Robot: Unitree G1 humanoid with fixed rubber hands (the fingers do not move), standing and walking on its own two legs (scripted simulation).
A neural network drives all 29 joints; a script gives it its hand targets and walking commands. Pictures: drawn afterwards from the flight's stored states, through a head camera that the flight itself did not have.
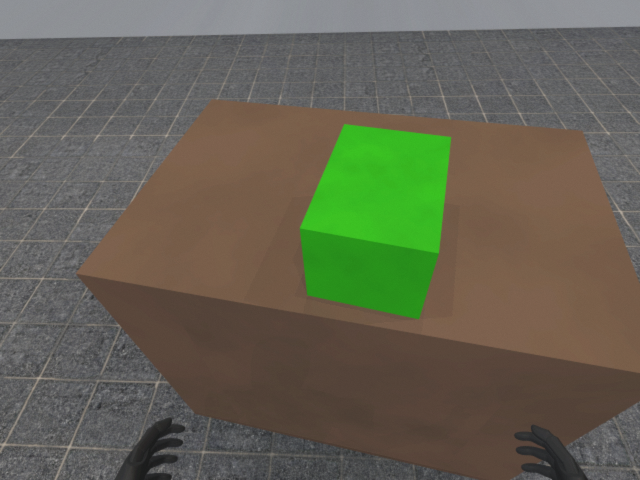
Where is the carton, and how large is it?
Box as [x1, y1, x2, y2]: [300, 124, 450, 318]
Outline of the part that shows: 344,124 300,227 307,294 418,318 438,254 450,137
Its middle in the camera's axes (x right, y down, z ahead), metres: +0.09 -0.04 +0.61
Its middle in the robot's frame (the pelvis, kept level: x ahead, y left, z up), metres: +0.50 -0.05 +0.04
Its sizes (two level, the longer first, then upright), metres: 0.244 0.172 0.152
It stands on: a pedestal, 0.72 m high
